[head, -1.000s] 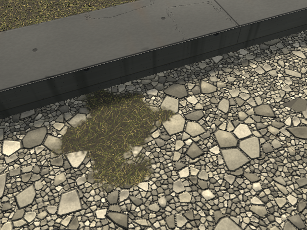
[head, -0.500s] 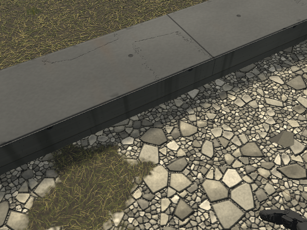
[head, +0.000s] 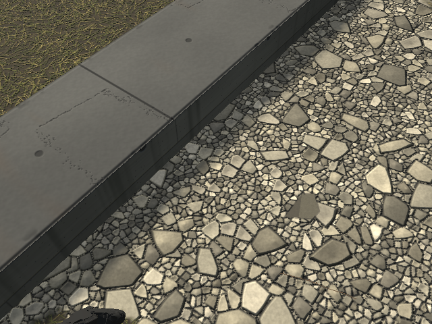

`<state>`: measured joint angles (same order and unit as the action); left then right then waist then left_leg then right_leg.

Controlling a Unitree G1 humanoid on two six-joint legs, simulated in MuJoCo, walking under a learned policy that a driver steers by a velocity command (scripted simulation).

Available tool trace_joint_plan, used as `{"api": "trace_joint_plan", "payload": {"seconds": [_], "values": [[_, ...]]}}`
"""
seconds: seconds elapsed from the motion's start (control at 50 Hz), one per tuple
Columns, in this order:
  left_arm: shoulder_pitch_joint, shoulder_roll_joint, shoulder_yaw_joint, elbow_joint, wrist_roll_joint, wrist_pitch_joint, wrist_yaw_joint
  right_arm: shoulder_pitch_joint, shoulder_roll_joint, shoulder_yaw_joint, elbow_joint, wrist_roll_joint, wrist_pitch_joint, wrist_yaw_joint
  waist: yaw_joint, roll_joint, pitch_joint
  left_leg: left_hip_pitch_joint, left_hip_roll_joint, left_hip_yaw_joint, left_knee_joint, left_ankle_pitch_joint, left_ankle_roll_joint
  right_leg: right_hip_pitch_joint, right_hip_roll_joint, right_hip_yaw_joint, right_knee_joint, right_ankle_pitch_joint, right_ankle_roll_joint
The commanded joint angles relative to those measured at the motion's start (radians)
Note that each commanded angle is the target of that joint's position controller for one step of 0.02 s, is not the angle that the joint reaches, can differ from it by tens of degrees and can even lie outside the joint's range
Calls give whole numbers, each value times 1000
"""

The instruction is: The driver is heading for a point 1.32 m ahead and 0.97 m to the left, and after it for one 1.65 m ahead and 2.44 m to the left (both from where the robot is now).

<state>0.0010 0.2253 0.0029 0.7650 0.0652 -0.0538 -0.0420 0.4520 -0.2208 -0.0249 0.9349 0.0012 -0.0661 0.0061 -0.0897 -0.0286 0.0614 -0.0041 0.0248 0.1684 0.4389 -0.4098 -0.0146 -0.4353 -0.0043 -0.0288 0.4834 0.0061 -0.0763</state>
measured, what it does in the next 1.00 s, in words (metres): steps on the spot, turning left: left foot, then right foot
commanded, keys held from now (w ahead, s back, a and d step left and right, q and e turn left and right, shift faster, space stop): q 1.00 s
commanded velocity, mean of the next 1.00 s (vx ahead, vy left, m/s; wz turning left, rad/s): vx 0.05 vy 0.00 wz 0.47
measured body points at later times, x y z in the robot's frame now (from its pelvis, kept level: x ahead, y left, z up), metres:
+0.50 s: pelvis +0.04 +0.02 +0.00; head +0.05 +0.04 +0.45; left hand +0.07 +0.30 -0.14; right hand +0.20 -0.22 -0.11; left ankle +0.03 +0.10 -0.73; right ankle +0.10 -0.09 -0.71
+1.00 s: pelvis +0.04 -0.01 +0.01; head +0.08 -0.01 +0.46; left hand +0.00 +0.29 -0.09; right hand +0.29 -0.19 -0.12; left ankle +0.01 +0.09 -0.70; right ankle +0.09 -0.09 -0.73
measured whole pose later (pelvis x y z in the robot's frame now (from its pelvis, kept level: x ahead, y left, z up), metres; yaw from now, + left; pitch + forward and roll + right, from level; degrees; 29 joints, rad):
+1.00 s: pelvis +0.04 -0.01 +0.01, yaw +34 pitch +1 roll +0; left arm 0.17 0.26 0.03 0.76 0.02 0.02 0.04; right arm 0.20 -0.31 -0.09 0.76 -0.02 0.06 0.00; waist -0.02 0.05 0.05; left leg -0.41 -0.14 -0.15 0.75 -0.41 0.02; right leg -0.24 0.04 0.01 0.47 -0.23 -0.04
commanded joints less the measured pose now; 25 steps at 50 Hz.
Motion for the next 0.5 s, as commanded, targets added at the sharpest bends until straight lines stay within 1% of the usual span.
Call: {"api": "trace_joint_plan", "payload": {"seconds": [0.02, 0.04, 0.06, 0.08, 0.1, 0.12, 0.14, 0.16, 0.2, 0.22, 0.26, 0.28, 0.32, 0.36, 0.38, 0.4, 0.42, 0.44, 0.46, 0.48, 0.5], "values": [[374, 224, 58, 53, 7, -18, 39, 122, -18, 4, -79, 38, 3, -10, 134, -190, -446, -420, -29, -98, 617, -278, 41, 816, -486, 397, 94, 1081, -204], [381, 218, 65, 45, -52, -6, 45, 137, -82, -18, -39, 37, 32, -33, 158, -92, -495, -443, -39, -227, 726, -319, 48, 782, -473, 356, 108, 1140, -241], [312, 197, 67, 38, -72, 8, 57, 75, -112, -28, -54, 28, 43, -35, 153, -120, -413, -494, -18, -203, 759, -256, 43, 657, -427, 293, 4, 825, -243], [223, 132, 47, 25, -68, 11, 64, -14, -124, -34, -67, 2, 49, -31, 127, -77, -255, -517, 16, -194, 723, -158, 37, 501, -357, 235, -81, 610, -193], [171, 95, 34, 26, -65, 10, 72, -45, -118, -40, -70, -12, 58, -25, 94, -84, -154, -495, 30, -193, 684, -90, 24, 378, -311, 172, -133, 534, -151], [151, 86, 32, 26, -62, 11, 79, -18, -105, -42, -60, -22, 73, -19, 65, -86, -125, -433, 31, -180, 681, -45, 10, 284, -285, 109, -163, 511, -131], [148, 85, 32, 24, -57, 7, 82, -3, -88, -44, -55, -24, 86, -14, 53, -71, -131, -385, 21, -168, 689, -18, 3, 233, -278, 70, -176, 500, -130], [143, 93, 36, 24, -53, 1, 82, 11, -71, -46, -55, -23, 96, -13, 38, -59, -143, -365, 12, -158, 698, -4, -2, 203, -276, 42, -183, 475, -136], [125, 97, 41, 22, -45, -3, 81, 1, -62, -52, -68, -22, 112, -15, 25, -73, -143, -373, 12, -149, 671, 20, -7, 164, -276, 8, -202, 327, -146], [124, 95, 42, 24, -42, 0, 82, -22, -63, -54, -80, -25, 119, -15, 27, -90, -128, -387, 21, -146, 630, 36, -6, 150, -276, -2, -217, 217, -147], [133, 94, 44, 31, -38, 9, 84, -87, -62, -52, -109, -30, 133, -7, 46, -111, -104, -392, 36, -135, 524, 71, 0, 133, -275, -14, -241, -5, -140], [142, 103, 48, 34, -37, 15, 84, -116, -64, -51, -125, -31, 138, -1, 57, -116, -101, -386, 35, -127, 480, 73, 4, 133, -282, -13, -245, -73, -141], [163, 127, 58, 40, -34, 27, 81, -152, -74, -51, -150, -30, 143, 8, 74, -106, -110, -363, 29, -109, 417, 50, 15, 148, -308, -6, -232, -139, -145], [172, 149, 68, 43, -33, 37, 77, -172, -85, -52, -173, -26, 142, 14, 82, -98, -114, -337, 25, -96, 358, 16, 31, 162, -333, 0, -206, -169, -138], [172, 160, 73, 43, -34, 42, 75, -175, -88, -53, -182, -24, 140, 16, 82, -96, -113, -318, 21, -90, 319, 7, 41, 167, -341, -1, -186, -177, -127], [163, 171, 78, 42, -38, 48, 75, -164, -87, -53, -185, -23, 135, 18, 70, -84, -113, -278, 11, -79, 251, 26, 54, 160, -338, -15, -153, -187, -106], [162, 177, 82, 43, -42, 54, 75, -138, -89, -54, -181, -23, 127, 18, 53, -56, -114, -210, -6, -74, 148, 76, 71, 132, -320, -45, -97, -218, -67], [197, 161, 85, 55, -37, 65, 73, -108, -117, -61, -171, -29, 115, 15, 48, 40, -94, -164, 10, -150, 7, 130, 90, 88, -273, -92, 18, -296, -2], [240, 95, 73, 43, -32, 78, 63, -110, -213, -78, -190, -35, 101, 2, 71, 313, -62, -142, 248, -486, -170, 237, 141, -61, -140, -192, 292, -517, 85], [152, 92, 67, -11, -33, 96, 76, -94, -321, -107, -199, -27, 101, -8, 36, 355, 13, -253, 385, -707, -224, 369, 279, -190, 8, -77, 447, -655, 113], [122, 107, 69, -16, -34, 105, 75, -80, -280, -104, -186, -25, 103, -17, 42, 223, 12, -263, 340, -624, -205, 386, 302, -173, -20, 15, 561, -587, 113]]}}
Velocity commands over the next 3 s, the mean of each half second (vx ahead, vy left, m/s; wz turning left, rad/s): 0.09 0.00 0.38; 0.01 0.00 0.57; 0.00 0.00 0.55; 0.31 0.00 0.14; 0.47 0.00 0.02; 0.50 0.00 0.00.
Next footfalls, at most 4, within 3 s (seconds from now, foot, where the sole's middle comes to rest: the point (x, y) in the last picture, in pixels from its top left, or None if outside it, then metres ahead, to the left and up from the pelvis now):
0.44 left None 0.06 0.11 -0.76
0.94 right None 0.13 -0.07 -0.76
1.38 left None -0.03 0.08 -0.76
1.98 right None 0.26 0.10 -0.76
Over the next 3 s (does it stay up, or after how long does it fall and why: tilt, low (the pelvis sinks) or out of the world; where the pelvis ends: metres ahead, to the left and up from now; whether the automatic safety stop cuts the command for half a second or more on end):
stays up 0.43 0.44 0.01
